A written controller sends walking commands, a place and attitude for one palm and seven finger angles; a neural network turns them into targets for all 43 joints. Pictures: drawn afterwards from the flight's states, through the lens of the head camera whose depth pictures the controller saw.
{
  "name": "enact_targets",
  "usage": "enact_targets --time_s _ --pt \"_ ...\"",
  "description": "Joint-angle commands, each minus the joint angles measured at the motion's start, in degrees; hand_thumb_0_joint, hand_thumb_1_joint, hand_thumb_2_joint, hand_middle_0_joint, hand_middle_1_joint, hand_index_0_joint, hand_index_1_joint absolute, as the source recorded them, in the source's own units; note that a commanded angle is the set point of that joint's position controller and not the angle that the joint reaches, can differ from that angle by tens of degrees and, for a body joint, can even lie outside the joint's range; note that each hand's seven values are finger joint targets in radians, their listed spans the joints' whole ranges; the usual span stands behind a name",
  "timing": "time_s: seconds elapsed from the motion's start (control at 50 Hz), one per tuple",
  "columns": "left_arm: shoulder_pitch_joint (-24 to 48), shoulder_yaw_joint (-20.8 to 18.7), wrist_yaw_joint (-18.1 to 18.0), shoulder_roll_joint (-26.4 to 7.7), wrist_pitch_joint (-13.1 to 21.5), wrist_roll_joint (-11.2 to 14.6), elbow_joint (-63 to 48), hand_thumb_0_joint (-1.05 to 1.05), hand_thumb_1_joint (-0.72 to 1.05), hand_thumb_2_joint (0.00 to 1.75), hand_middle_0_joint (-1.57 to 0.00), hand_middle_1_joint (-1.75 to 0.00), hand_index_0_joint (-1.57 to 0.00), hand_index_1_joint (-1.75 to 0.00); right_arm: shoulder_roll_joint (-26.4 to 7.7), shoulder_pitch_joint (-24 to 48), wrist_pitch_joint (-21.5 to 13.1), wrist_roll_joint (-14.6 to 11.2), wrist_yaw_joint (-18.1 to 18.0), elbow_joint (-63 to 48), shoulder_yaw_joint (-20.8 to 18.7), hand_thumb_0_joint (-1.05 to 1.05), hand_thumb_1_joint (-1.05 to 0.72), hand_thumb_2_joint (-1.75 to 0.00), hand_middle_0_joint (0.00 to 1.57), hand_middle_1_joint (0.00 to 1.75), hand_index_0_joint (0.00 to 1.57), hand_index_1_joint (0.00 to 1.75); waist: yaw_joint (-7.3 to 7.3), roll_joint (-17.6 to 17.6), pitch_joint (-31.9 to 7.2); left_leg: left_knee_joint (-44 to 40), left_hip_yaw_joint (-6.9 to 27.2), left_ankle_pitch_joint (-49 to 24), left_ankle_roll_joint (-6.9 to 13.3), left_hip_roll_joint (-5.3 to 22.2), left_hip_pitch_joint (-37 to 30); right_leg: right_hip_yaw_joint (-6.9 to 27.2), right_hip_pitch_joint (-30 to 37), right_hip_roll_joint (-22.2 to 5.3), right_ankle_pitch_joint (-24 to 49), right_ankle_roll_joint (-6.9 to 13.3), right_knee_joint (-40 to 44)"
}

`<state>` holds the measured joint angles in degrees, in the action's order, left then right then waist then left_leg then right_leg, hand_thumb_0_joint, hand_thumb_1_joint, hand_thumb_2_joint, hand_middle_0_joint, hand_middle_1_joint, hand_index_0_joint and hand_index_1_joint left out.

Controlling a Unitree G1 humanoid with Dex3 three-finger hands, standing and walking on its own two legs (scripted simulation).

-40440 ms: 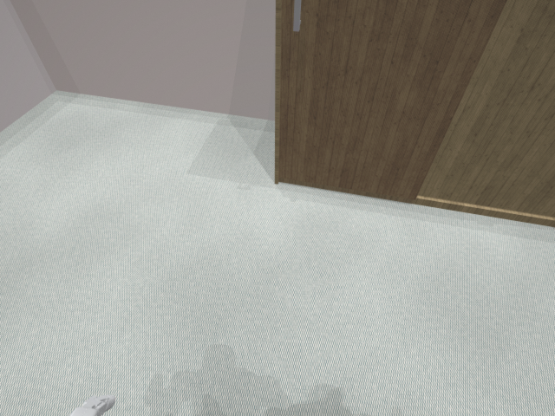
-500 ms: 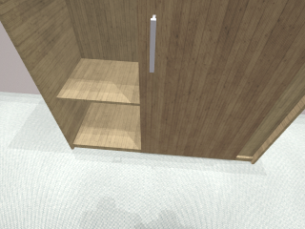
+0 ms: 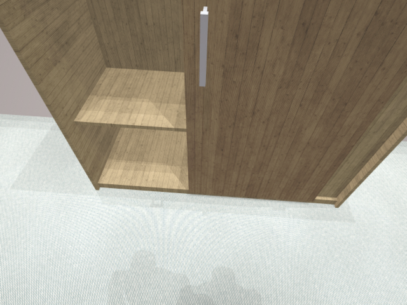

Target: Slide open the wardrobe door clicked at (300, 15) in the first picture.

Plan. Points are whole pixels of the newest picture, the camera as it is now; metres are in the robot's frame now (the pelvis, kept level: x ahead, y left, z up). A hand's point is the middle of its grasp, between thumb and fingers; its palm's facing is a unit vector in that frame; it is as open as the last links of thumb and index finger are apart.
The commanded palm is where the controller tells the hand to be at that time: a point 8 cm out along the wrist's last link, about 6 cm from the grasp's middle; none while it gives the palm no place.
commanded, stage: look to check the result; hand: left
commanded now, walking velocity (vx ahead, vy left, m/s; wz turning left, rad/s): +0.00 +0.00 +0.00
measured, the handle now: (203, 49) +0.75 +0.04 +0.13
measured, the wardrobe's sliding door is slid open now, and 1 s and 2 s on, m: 0.52 0.52 0.52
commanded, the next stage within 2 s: stand and wait in 0.28 s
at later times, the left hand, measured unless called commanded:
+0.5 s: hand out of the picture +0.00 +0.17 -0.18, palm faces +0.00 -0.98 -0.18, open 7.4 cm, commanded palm none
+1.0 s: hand out of the picture +0.02 +0.17 -0.18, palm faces -0.01 -0.98 -0.19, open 7.4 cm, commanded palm none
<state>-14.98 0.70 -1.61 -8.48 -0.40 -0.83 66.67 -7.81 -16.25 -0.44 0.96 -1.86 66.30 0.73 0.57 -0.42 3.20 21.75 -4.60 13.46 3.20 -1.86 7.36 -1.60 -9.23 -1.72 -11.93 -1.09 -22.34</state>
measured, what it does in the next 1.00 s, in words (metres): stands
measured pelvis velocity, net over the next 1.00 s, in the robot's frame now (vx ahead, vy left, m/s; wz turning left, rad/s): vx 0.00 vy -0.01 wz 0.01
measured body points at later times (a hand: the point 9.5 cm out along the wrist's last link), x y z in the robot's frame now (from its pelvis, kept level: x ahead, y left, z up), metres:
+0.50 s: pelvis +0.00 +0.00 +0.00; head +0.01 +0.00 +0.45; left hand +0.00 +0.22 -0.16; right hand +0.00 -0.22 -0.16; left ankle -0.02 +0.08 -0.74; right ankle +0.00 -0.13 -0.74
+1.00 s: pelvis +0.00 -0.01 +0.00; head +0.02 +0.00 +0.45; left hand +0.02 +0.22 -0.16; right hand +0.01 -0.24 -0.16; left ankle -0.02 +0.08 -0.74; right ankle +0.00 -0.13 -0.74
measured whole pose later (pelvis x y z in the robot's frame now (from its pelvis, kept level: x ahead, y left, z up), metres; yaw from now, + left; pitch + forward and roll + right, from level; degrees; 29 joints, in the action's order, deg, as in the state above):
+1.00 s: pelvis +0.00 -0.01 +0.00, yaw +0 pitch -1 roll +0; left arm -12.3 0.5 -1.4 -10.1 0.3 -0.9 65.8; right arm -9.7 -13.2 -0.6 1.0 -1.5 65.8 0.5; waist 0.6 -0.5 3.3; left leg 20.8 -4.0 12.8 2.4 -1.3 7.1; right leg -2.2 -8.8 -1.1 -11.4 -0.3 -21.2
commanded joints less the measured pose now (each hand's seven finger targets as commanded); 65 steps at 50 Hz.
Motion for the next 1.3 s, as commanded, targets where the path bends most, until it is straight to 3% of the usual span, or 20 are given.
enact_targets --time_s 0.0,0.54,0.7,0.76,1.28 --pt "-2.60 -1.20 -0.28 -5.74 1.02 0.15 -1.38 0.00 0.90 0.90 -0.20 -0.30 -0.20 -0.30 -6.12 -3.31 -0.51 -0.06 -0.71 -1.52 -1.27 0.00 -0.90 -0.90 0.20 0.30 0.20 0.30 -0.10 0.70 0.22 -4.88 6.75 -8.52 -0.41 8.15 1.93 3.76 -0.51 -4.62 5.42 2.20 2.78" --pt "-1.11 -1.46 -0.15 -7.04 1.27 0.05 -2.16 0.00 0.90 0.90 -0.20 -0.30 -0.20 -0.30 -7.62 -1.39 -0.48 -0.09 -0.45 -2.12 -1.49 0.00 -0.90 -0.90 0.20 0.30 0.20 0.30 -0.26 -0.02 0.91 -5.32 7.11 -7.43 -0.61 8.23 2.20 3.99 -0.90 -4.66 4.65 2.19 3.45" --pt "-0.47 -1.54 -0.11 -7.46 1.41 0.14 -2.15 0.00 0.90 0.90 -0.20 -0.30 -0.20 -0.30 -7.73 -0.78 -0.64 0.00 -0.48 -1.91 -1.48 0.00 -0.90 -0.90 0.20 0.30 0.20 0.30 -0.23 1.57 -0.51 -5.06 6.93 -9.69 -0.71 8.34 1.26 4.12 0.16 -4.97 6.71 2.42 3.45" --pt "-0.33 -1.51 -0.11 -7.74 1.50 0.14 -2.22 0.00 0.90 0.90 -0.20 -0.30 -0.20 -0.30 -8.08 -0.47 -0.61 -0.08 -0.44 -1.99 -1.56 0.00 -0.90 -0.90 0.20 0.30 0.20 0.30 -0.21 -0.10 -0.29 -5.03 7.07 -9.28 -0.73 8.45 1.28 4.12 0.06 -5.04 6.42 2.41 3.75" --pt "2.43 -1.98 0.16 -10.78 1.99 0.19 -2.87 0.00 0.90 0.90 -0.20 -0.30 -0.20 -0.30 -11.38 3.00 -0.81 0.00 -0.30 -2.46 -1.86 0.00 -0.90 -0.90 0.20 0.30 0.20 0.30 -0.30 0.65 -1.97 -5.52 7.57 -11.19 -1.01 8.77 -0.51 4.53 1.73 -5.42 8.48 2.88 4.98"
